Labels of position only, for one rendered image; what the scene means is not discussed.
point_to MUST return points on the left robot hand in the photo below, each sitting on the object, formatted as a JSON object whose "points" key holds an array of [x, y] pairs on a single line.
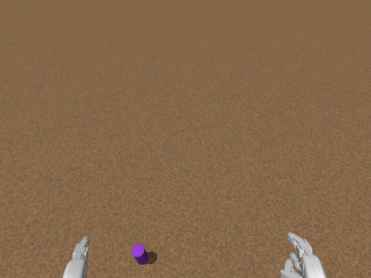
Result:
{"points": [[77, 267]]}

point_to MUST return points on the can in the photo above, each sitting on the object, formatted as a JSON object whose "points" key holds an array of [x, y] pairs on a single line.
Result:
{"points": [[140, 254]]}

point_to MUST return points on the right robot hand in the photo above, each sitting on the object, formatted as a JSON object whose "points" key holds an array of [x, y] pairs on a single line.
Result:
{"points": [[308, 265]]}

